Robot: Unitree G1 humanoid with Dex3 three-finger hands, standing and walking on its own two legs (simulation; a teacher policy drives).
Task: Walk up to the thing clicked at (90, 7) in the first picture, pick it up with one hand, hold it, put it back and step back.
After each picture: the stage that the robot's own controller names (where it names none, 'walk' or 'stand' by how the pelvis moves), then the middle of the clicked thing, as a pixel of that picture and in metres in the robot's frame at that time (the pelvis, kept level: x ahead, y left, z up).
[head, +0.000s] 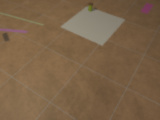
stand; (90, 7) +2.18 -0.10 -0.72
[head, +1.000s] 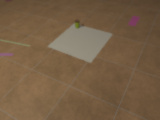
walk; (77, 24) +2.04 +0.20 -0.70
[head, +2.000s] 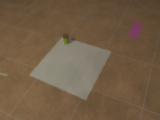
walk; (66, 39) +1.44 +0.31 -0.72
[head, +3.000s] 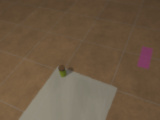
walk; (62, 71) +0.96 +0.28 -0.72
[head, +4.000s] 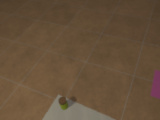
walk; (63, 103) +0.63 +0.25 -0.72
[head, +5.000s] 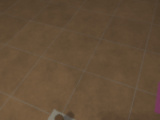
stand; out of the picture +0.44 +0.22 -0.71
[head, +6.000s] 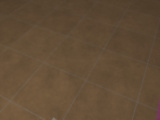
stand; out of the picture +0.41 +0.19 -0.72
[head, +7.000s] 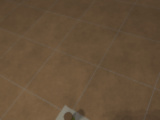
walk; (69, 118) +0.40 +0.22 -0.70
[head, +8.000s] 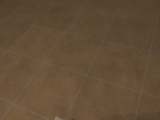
walk; out of the picture +0.38 +0.25 -0.70
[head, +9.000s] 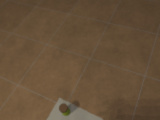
walk; (64, 109) +0.44 +0.24 -0.69
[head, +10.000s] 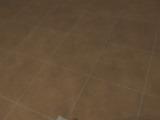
walk; out of the picture +0.40 +0.24 -0.71
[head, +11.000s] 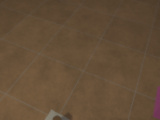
walk; out of the picture +0.40 +0.19 -0.70
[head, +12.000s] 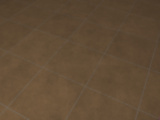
stand; out of the picture +0.36 +0.21 -0.72
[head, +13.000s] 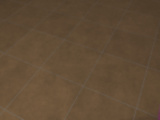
stand; out of the picture +0.34 +0.23 -0.73
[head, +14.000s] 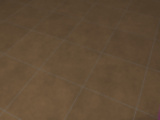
stand; out of the picture +0.33 +0.24 -0.73
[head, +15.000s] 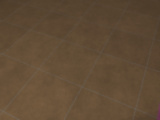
stand; out of the picture +0.32 +0.23 -0.73
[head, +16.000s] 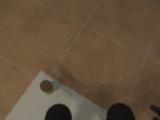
go down; (47, 87) +0.40 +0.21 -0.49
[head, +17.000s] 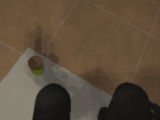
go down; (36, 66) +0.44 +0.21 -0.32
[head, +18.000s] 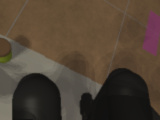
close in; (2, 51) +0.44 +0.24 -0.25
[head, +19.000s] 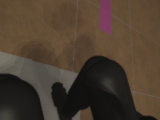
close in; out of the picture +0.43 +0.26 -0.23
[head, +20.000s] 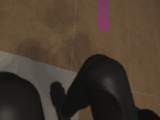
close; out of the picture +0.43 +0.26 -0.23
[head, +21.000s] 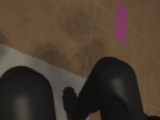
lift; out of the picture +0.40 +0.24 -0.18
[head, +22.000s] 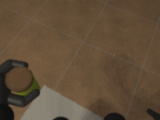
lift; (25, 85) +0.32 +0.19 +0.02
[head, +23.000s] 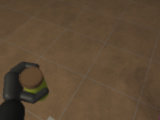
lift; (35, 85) +0.32 +0.17 +0.05
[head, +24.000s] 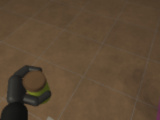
hold; (38, 88) +0.32 +0.16 +0.03
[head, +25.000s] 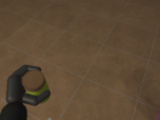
hold; (37, 87) +0.32 +0.17 +0.03
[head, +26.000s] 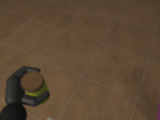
crouch; (36, 88) +0.32 +0.17 +0.03
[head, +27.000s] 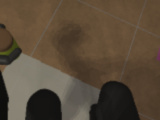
crouch; (5, 46) +0.45 +0.22 -0.07
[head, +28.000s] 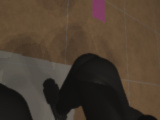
lower; out of the picture +0.45 +0.27 -0.22
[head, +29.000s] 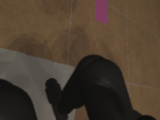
lower; out of the picture +0.45 +0.28 -0.21
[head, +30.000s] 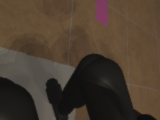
lower; out of the picture +0.44 +0.27 -0.22
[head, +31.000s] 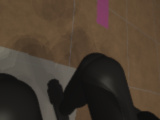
lower; out of the picture +0.42 +0.27 -0.22
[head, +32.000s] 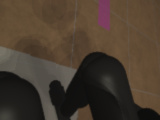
loosen; out of the picture +0.41 +0.25 -0.22
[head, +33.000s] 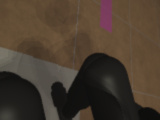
withdraw; out of the picture +0.42 +0.26 -0.22
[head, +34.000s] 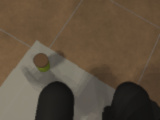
stand; (42, 63) +0.43 +0.21 -0.33
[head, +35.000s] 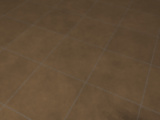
stand; out of the picture +0.35 +0.19 -0.66
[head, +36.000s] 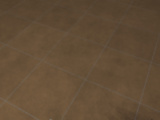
stand; out of the picture +0.36 +0.21 -0.67
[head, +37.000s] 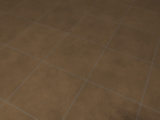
stand; out of the picture +0.35 +0.20 -0.67
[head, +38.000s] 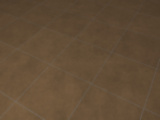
stand; out of the picture +0.38 +0.21 -0.72
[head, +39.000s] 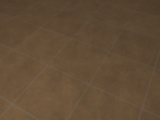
stand; out of the picture +0.35 +0.21 -0.73
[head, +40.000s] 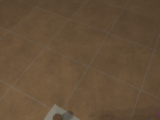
walk; (58, 119) +0.38 +0.21 -0.72
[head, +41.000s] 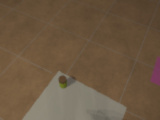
walk; (62, 82) +0.65 +0.16 -0.70
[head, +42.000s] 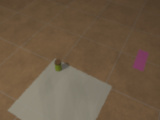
stand; (58, 65) +0.99 +0.23 -0.70
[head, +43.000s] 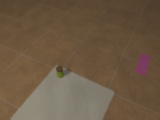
stand; (59, 72) +0.96 +0.22 -0.72
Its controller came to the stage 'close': yes
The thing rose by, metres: 0.75
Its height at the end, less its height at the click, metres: +0.00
